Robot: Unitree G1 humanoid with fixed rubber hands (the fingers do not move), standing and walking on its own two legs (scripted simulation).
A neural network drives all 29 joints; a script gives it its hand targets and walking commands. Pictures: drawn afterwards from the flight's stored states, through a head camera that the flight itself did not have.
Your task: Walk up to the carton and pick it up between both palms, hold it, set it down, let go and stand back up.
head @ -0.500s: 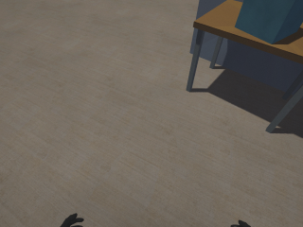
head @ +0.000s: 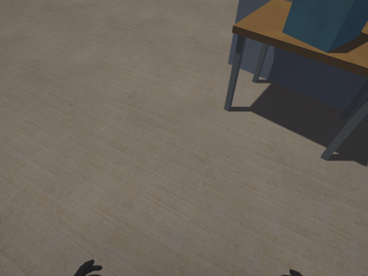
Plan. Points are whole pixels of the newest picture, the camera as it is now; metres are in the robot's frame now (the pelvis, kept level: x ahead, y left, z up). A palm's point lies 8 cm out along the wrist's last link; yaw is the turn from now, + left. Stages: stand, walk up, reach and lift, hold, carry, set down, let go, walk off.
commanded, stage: stand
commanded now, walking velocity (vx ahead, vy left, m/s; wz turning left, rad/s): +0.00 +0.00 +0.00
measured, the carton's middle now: (331, 8) +1.31 -0.72 +0.03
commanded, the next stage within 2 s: walk up in 1.64 s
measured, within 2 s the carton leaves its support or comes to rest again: neither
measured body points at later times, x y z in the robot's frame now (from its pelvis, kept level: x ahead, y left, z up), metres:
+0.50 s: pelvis +0.00 +0.00 +0.00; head +0.00 +0.00 +0.45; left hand +0.11 +0.25 -0.12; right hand +0.09 -0.25 -0.12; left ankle +0.01 +0.12 -0.73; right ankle +0.02 -0.13 -0.73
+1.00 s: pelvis +0.00 +0.01 +0.00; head +0.01 +0.01 +0.45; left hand +0.10 +0.26 -0.12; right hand +0.08 -0.25 -0.12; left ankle +0.01 +0.12 -0.73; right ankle +0.02 -0.13 -0.73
